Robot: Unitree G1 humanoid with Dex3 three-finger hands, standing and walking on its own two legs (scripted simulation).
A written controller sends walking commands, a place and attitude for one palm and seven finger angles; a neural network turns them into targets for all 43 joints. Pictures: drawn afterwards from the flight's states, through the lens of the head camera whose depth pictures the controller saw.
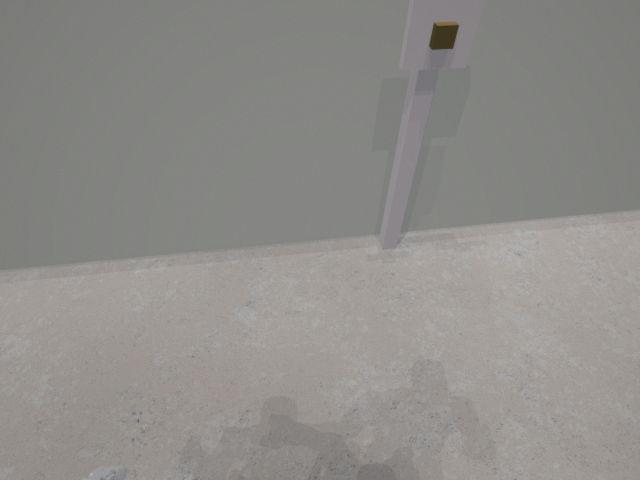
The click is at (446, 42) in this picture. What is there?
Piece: button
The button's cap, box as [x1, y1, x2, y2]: [429, 22, 458, 49]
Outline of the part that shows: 434,22 429,46 432,49 452,48 458,25 455,22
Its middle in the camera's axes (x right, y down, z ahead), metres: +0.31 -0.51 +0.98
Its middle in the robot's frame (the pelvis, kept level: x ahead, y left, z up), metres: +1.10 -0.25 +0.11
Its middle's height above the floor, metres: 0.88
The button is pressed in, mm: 0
